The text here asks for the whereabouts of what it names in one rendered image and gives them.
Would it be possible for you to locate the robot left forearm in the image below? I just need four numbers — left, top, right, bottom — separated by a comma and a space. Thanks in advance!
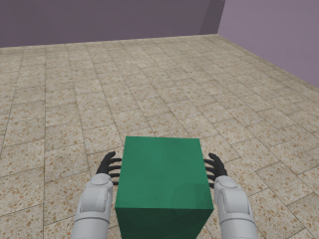
70, 173, 114, 239

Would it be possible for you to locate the robot left hand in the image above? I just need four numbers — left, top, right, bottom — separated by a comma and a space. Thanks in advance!
96, 151, 122, 185

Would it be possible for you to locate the robot right hand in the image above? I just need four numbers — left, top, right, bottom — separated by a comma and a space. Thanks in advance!
203, 152, 228, 189

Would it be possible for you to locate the carton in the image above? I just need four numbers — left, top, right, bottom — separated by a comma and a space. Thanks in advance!
115, 135, 214, 239

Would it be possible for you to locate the robot right forearm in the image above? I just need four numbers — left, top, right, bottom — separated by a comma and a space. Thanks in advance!
213, 175, 259, 239

